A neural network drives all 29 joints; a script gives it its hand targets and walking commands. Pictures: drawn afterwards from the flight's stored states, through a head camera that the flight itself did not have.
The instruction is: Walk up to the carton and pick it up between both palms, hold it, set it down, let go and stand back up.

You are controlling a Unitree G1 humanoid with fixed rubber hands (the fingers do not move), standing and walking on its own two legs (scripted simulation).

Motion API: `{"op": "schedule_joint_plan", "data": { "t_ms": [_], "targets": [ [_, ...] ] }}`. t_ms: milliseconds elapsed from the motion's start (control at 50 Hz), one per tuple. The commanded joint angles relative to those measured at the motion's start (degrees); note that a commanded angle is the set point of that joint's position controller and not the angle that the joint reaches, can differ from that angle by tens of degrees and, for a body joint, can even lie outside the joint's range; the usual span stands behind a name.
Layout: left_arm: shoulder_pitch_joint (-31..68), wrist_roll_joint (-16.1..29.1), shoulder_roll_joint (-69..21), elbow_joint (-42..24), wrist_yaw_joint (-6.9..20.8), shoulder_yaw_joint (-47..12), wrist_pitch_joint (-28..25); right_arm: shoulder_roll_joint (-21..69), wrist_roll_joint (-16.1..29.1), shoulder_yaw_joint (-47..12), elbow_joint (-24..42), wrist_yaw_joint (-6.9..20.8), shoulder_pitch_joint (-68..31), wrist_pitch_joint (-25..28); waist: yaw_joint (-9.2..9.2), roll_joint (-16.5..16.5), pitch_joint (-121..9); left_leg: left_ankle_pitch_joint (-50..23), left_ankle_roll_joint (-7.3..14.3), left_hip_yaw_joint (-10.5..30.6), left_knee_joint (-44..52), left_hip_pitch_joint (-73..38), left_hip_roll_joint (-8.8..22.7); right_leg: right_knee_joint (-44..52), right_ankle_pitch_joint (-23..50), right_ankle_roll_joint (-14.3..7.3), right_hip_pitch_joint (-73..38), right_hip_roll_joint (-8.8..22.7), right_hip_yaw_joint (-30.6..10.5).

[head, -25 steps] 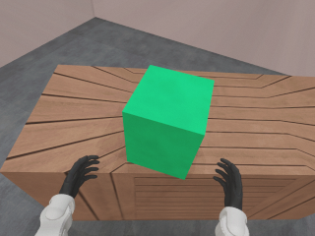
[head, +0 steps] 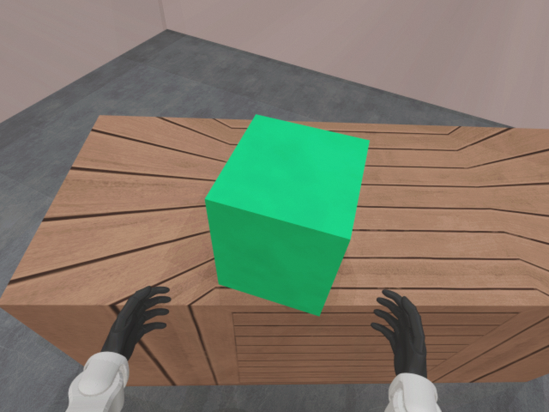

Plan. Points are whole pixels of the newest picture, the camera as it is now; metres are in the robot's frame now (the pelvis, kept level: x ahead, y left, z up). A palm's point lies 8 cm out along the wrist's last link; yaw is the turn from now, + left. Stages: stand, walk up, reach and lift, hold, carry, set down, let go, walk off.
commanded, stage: set down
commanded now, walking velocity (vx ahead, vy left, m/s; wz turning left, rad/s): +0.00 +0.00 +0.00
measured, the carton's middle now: (288, 217) +0.44 -0.05 +0.00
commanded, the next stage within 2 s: let go in 1.56 s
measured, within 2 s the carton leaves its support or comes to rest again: neither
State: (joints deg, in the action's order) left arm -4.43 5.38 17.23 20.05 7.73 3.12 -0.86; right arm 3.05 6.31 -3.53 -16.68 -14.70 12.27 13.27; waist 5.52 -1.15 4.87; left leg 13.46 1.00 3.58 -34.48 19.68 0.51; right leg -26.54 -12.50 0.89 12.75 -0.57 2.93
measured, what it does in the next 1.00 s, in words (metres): stands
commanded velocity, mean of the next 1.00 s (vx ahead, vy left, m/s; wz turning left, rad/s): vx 0.00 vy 0.00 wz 0.00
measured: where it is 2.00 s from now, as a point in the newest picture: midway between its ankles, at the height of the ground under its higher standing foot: outside the picture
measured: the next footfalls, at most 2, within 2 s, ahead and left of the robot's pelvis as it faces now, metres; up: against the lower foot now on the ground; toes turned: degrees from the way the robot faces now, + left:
none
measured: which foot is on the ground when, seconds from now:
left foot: down 0.00-1.00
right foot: down 0.00-1.00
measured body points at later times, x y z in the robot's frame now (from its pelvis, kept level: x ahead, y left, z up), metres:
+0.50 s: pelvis +0.02 -0.02 +0.00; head +0.05 +0.00 +0.45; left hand +0.26 +0.21 -0.04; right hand +0.21 -0.20 -0.04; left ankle +0.05 +0.10 -0.73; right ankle +0.02 -0.14 -0.73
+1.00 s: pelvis +0.02 -0.02 +0.01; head +0.05 -0.01 +0.45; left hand +0.24 +0.22 -0.06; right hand +0.19 -0.23 -0.06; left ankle +0.05 +0.10 -0.73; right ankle +0.02 -0.14 -0.73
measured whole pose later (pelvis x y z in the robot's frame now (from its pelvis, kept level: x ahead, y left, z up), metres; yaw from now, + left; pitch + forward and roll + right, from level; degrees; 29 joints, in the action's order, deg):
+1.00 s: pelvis +0.02 -0.02 +0.01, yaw +0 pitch -1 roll -2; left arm -10.6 5.4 17.2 24.4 2.6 3.1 4.7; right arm -3.3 6.3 0.3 -30.9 -3.2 12.5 13.7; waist 5.5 0.2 2.9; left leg 13.4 -0.3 3.6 -30.3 16.4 0.5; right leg -25.0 -13.7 0.8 10.7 -0.4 2.9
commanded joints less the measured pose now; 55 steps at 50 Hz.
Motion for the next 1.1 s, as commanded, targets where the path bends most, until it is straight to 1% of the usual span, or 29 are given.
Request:
{"op": "schedule_joint_plan", "data": {
  "t_ms": [0, 40, 80, 100, 120, 220, 240, 260, 280, 300, 340, 360, 380, 460, 500, 520, 600, 640, 660, 740, 760, 800, 860, 900, 940, 960, 1000, 1060, 1080],
  "targets": [
    [-2.5, 3.1, 12.1, -10.5, -0.3, 1.6, -1.2, -6.2, -0.2, 1.2, 9.1, 1.5, 4.6, 1.8, -8.79, 8.1, -13.2, -4.9, -2.0, -5.9, 13.0, -20.0, 1.0, 6.6, -2.7, -2.2, -5.4, -1.3, -1.6],
    [-3.0, 2.1, 11.6, -9.3, -0.4, 2.2, -1.1, -7.4, 0.3, 0.4, 6.3, 2.3, 3.7, 1.8, -9.2, 9.9, -12.8, -5.4, -2.2, -5.6, 12.7, -22.3, 0.8, 7.4, -3.4, -2.4, -4.5, -1.3, -1.4],
    [-5.5, 1.3, 10.7, -10.2, -0.4, 1.8, -0.6, -7.4, 0.9, 1.7, 2.3, 2.7, 7.1, 1.8, -7.55, 11.6, -9.9, -10.3, -3.4, -5.8, 12.3, -23.0, 0.9, 7.2, 1.4, -2.7, -4.0, -1.7, -1.6],
    [-4.0, 1.4, 10.7, -12.0, -1.0, 1.3, -1.1, -8.4, 1.2, 1.4, 4.1, 3.3, 3.3, 2.3, -8.52, 13.4, -11.3, -10.3, -3.5, -5.4, 12.6, -23.0, 0.9, 7.2, -0.1, -3.0, -3.9, -2.1, -1.0],
    [-6.0, 1.6, 9.5, -9.4, -0.8, 2.2, -0.8, -8.5, -0.3, 1.1, 3.6, 3.4, 5.1, 2.1, -8.53, 8.7, -11.4, -11.3, -3.1, -5.4, 12.1, -23.6, 0.9, 7.4, 1.3, -2.2, -4.7, -2.1, -1.0],
    [-7.6, -0.2, 8.5, -7.3, -1.4, 2.3, -0.7, -10.1, -1.5, 3.0, -1.2, 5.1, 3.9, 2.4, -8.94, 10.8, -9.4, -11.0, -3.8, -5.5, 13.4, -21.4, 0.6, 7.4, -0.3, -3.0, -5.8, -2.5, -0.8],
    [-6.9, 0.9, 10.8, -8.5, -0.9, 3.3, -1.3, -8.8, -1.8, 2.3, 2.5, 4.2, 4.6, 3.2, -7.82, 8.7, -12.2, -11.5, -3.1, -6.3, 12.4, -22.8, -0.2, 8.1, 2.1, -1.7, -6.6, -1.5, -1.3],
    [-7.5, 1.1, 11.3, -7.5, -0.7, 4.0, -1.3, -9.4, -3.1, 2.7, 2.7, 4.4, 3.7, 3.0, -8.9, 6.1, -10.9, -11.6, -2.5, -6.5, 12.4, -21.2, 0.2, 7.2, 3.7, -1.5, -7.2, -1.6, -1.4],
    [-7.1, 0.9, 9.6, -7.3, -0.8, 3.3, -1.7, -9.6, -2.2, 1.4, -1.9, 4.8, 4.4, 2.8, -8.99, 7.4, -10.3, -13.5, -2.7, -6.0, 12.2, -21.7, 0.1, 7.4, 4.0, -1.7, -5.6, -1.8, -0.9],
    [-6.0, 2.0, 10.3, -10.1, -0.8, 2.3, -2.4, -8.4, -1.8, 1.9, 2.5, 4.3, 2.8, 3.7, -7.3, 6.6, -12.7, -12.4, -2.3, -6.4, 12.1, -22.0, -0.1, 7.4, 4.9, -0.9, -6.0, -1.6, -1.0],
    [-7.1, 0.2, 9.4, -2.8, -0.2, 3.2, -0.6, -10.6, -1.9, 1.7, -2.3, 5.0, 4.2, 2.6, -8.32, 4.9, -9.3, -11.6, -2.4, -7.2, 13.0, -22.1, -0.4, 8.5, 2.7, -0.6, -5.4, -1.8, -0.7],
    [-8.0, 2.2, 11.4, -6.5, 0.5, 3.2, -1.9, -8.4, -2.0, 1.5, 4.3, 3.8, 6.0, 3.1, -7.05, 2.9, -11.2, -10.9, -1.3, -7.9, 12.9, -22.3, -0.7, 8.9, 4.3, -0.6, -5.8, -0.6, -1.5],
    [-6.7, -0.2, 8.4, -2.8, -1.0, 3.5, -0.5, -12.3, -3.7, 3.3, -2.3, 6.0, 1.6, 2.8, -8.15, 6.2, -9.9, -9.7, -2.6, -6.1, 13.5, -21.7, 0.3, 7.5, 0.4, -1.6, -4.2, -2.4, 0.2],
    [-10.9, -1.5, 7.4, -5.5, -1.5, 3.8, -0.8, -12.1, -2.7, 2.7, -3.9, 6.6, 5.0, 4.0, -8.95, 7.7, -11.7, -17.8, -3.5, -6.6, 12.2, -24.4, -0.2, 7.7, 7.8, -1.7, -6.1, -2.5, -0.1],
    [-10.2, 0.1, 8.0, -4.1, -1.1, 3.2, -0.5, -11.6, -2.9, 1.6, -2.2, 6.7, 4.1, 4.3, -7.85, 5.3, -13.1, -15.8, -2.5, -7.0, 12.4, -22.8, -0.3, 7.7, 7.2, -1.2, -7.7, -1.8, -0.1],
    [-8.9, -0.5, 8.5, -6.7, -1.6, 3.2, -1.5, -12.0, -1.9, 1.8, -3.5, 7.1, 3.3, 4.2, -8.5, 8.3, -13.9, -15.9, -2.9, -7.1, 12.3, -24.7, -0.2, 7.5, 8.1, -1.8, -5.8, -1.5, -0.3],
    [-8.2, -2.1, 5.3, -0.1, -2.2, 2.1, 0.8, -14.0, -2.9, 3.5, -8.6, 8.5, 0.9, 2.6, -7.85, 7.1, -10.7, -13.6, -3.0, -6.3, 13.2, -22.7, -0.2, 8.4, 4.0, -2.2, -5.4, -2.2, 0.2],
    [-6.4, -0.7, 7.5, -1.4, -1.6, 1.9, 0.7, -12.4, -3.6, 3.0, -4.4, 7.6, 1.0, 2.8, -7.28, 4.7, -9.2, -9.1, -2.1, -7.7, 14.0, -21.0, -0.5, 8.8, 1.6, -1.3, -5.1, -1.4, 0.0],
    [-7.1, -2.0, 6.4, -4.5, -3.1, 1.7, 0.8, -14.5, -3.1, 4.3, -5.1, 8.9, 0.5, 2.9, -8.55, 9.0, -10.2, -12.2, -3.4, -7.1, 14.3, -21.7, 0.1, 7.6, 3.4, -2.3, -5.2, -2.0, 1.2],
    [-7.1, -2.2, 4.3, 1.4, -3.3, 0.7, 2.2, -15.3, -4.7, 4.9, -9.9, 10.0, 0.1, 2.2, -7.58, 5.6, -9.8, -11.2, -3.0, -7.4, 13.9, -22.5, -0.1, 8.3, 2.3, -1.7, -3.2, -2.0, 0.9],
    [-6.5, -1.5, 6.0, -1.6, -3.4, 0.6, 2.0, -14.9, -3.9, 4.5, -8.3, 9.8, -0.6, 2.2, -6.52, 6.6, -9.7, -12.0, -2.7, -7.1, 13.4, -22.5, 0.0, 8.5, 4.9, -1.6, -3.3, -1.2, 0.3],
    [-7.1, -3.3, 4.0, -0.7, -3.9, 1.0, 3.3, -16.1, -4.6, 4.8, -10.5, 10.6, -1.1, 2.1, -7.99, 6.6, -9.7, -12.2, -3.1, -6.7, 14.0, -22.9, 0.4, 8.2, 1.6, -2.6, -2.1, -2.3, 1.4],
    [-7.9, -4.3, 2.1, -0.5, -5.5, -1.3, 4.8, -18.3, -4.6, 6.5, -10.8, 12.2, -2.4, 2.1, -7.52, 10.1, -9.2, -10.1, -4.3, -6.3, 15.0, -22.7, 1.1, 7.9, 0.0, -3.6, -2.1, -2.8, 2.1],
    [-7.3, -3.3, 3.7, -1.1, -5.2, -0.2, 4.7, -16.9, -5.0, 5.4, -7.8, 12.1, -2.1, 2.4, -7.95, 6.7, -11.7, -12.2, -3.4, -7.6, 13.7, -22.1, 0.4, 7.4, 4.2, -2.1, -4.5, -2.2, 1.7],
    [-7.9, -3.8, 2.1, 0.6, -5.2, -1.5, 4.8, -17.9, -4.6, 5.4, -10.8, 12.3, -1.3, 1.8, -6.34, 7.2, -9.6, -13.8, -3.8, -6.9, 13.6, -23.1, 0.6, 8.2, 5.6, -2.4, -3.1, -2.1, 0.7],
    [-8.3, -5.0, 0.5, 0.4, -6.0, -1.3, 4.9, -20.1, -5.0, 6.3, -15.3, 13.6, -1.4, 1.4, -7.93, 9.7, -9.9, -14.7, -4.9, -6.4, 14.6, -22.9, 1.3, 7.0, 4.4, -3.3, -3.8, -3.2, 1.7],
    [-5.5, -2.1, 3.8, -1.0, -5.4, -0.5, 4.2, -16.3, -5.7, 5.1, -8.1, 12.4, -3.2, 1.7, -6.93, 4.3, -11.2, -10.9, -2.9, -6.9, 13.7, -22.3, 0.6, 8.1, 3.3, -2.2, -3.2, -1.6, 0.8],
    [-7.0, -4.1, 1.4, 5.2, -5.4, -1.9, 5.4, -18.4, -4.9, 4.9, -14.8, 13.7, -1.9, 0.9, -6.02, 7.3, -7.9, -11.8, -3.8, -6.7, 14.4, -22.7, 0.2, 8.2, 4.1, -2.8, -2.6, -1.7, 1.0],
    [-6.8, -5.2, -0.3, 7.1, -5.6, -2.0, 6.2, -19.7, -6.2, 5.2, -16.3, 14.3, -3.8, 0.1, -7.07, 6.8, -7.2, -10.4, -3.8, -7.4, 15.4, -22.9, 0.6, 8.2, 1.3, -2.7, -0.9, -2.7, 2.1]
  ]
}}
